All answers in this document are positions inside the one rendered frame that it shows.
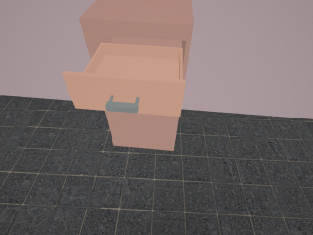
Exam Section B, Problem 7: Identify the cabinet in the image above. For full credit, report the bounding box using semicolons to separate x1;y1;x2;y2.
79;0;194;151

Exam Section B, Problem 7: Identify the drawer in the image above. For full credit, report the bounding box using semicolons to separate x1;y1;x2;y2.
62;42;186;117

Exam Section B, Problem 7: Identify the handle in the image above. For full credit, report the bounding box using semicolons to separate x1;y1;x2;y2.
105;95;140;114

